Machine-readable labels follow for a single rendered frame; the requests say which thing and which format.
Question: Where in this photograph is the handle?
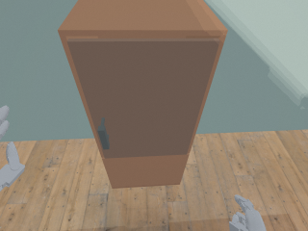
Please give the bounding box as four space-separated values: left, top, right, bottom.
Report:
97 117 110 150

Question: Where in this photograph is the right robot hand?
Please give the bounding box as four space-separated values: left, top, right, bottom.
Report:
229 194 267 231

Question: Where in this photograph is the left robot hand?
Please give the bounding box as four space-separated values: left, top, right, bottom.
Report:
0 105 25 192

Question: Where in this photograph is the cupboard door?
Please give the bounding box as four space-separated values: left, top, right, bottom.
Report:
67 38 220 159

